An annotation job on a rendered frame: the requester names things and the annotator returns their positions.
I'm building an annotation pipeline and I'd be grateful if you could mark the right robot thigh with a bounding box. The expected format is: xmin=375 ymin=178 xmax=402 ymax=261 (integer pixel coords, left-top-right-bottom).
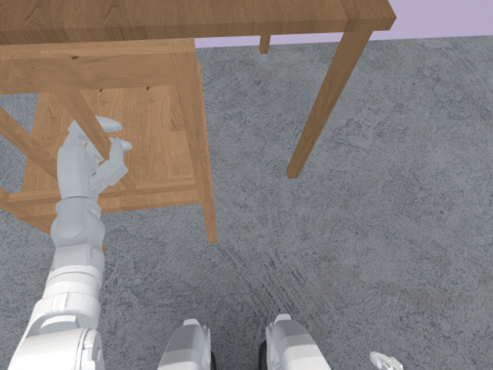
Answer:
xmin=266 ymin=320 xmax=331 ymax=370

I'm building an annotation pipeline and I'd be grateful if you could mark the right robot hand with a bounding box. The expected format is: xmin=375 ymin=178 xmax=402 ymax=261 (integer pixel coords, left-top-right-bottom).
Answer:
xmin=370 ymin=351 xmax=403 ymax=370

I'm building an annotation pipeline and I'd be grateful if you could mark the left robot hand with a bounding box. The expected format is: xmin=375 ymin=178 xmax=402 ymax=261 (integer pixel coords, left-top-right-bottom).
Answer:
xmin=57 ymin=116 xmax=132 ymax=203

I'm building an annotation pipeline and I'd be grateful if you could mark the robot left forearm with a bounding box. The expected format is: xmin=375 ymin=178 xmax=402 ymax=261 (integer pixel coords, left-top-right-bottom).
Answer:
xmin=8 ymin=197 xmax=105 ymax=370

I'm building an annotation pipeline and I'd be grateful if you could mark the right robot shin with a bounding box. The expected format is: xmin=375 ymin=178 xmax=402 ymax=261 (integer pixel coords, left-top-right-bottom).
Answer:
xmin=267 ymin=314 xmax=291 ymax=370

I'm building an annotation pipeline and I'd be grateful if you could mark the table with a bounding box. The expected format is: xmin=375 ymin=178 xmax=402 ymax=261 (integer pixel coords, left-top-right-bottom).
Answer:
xmin=0 ymin=0 xmax=397 ymax=209

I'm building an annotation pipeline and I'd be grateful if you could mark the robot left upper arm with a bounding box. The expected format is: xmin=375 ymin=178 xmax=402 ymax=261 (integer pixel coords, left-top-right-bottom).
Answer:
xmin=12 ymin=327 xmax=105 ymax=370

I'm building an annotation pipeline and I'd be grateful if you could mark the chair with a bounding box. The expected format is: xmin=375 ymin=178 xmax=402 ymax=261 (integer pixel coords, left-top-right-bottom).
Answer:
xmin=0 ymin=39 xmax=217 ymax=256

